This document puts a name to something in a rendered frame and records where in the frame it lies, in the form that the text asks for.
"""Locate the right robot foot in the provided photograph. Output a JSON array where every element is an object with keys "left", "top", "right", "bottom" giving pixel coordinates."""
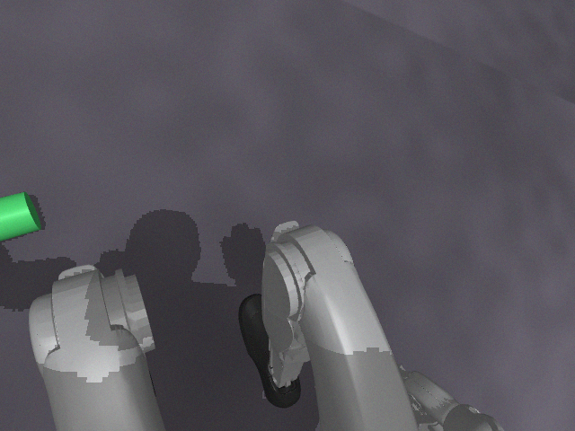
[{"left": 238, "top": 294, "right": 301, "bottom": 409}]

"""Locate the bottle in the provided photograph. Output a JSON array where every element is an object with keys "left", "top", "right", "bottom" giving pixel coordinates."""
[{"left": 0, "top": 192, "right": 41, "bottom": 241}]

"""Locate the right robot hand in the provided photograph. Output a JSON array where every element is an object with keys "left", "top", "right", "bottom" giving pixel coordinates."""
[{"left": 396, "top": 363, "right": 460, "bottom": 431}]

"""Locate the right robot arm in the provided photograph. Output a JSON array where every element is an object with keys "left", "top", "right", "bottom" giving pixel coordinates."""
[{"left": 443, "top": 404, "right": 504, "bottom": 431}]

